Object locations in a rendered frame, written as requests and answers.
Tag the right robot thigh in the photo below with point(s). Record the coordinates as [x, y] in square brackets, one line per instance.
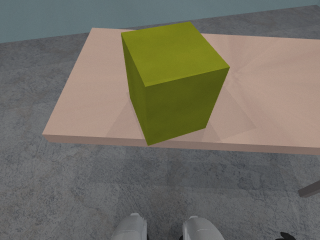
[197, 228]

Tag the robot thigh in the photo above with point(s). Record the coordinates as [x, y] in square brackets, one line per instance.
[197, 228]
[132, 227]

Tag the left robot thigh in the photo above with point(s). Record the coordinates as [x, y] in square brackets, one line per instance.
[132, 227]

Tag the carton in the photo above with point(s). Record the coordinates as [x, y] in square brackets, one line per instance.
[174, 79]

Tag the table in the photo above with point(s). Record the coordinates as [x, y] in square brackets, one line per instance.
[269, 101]

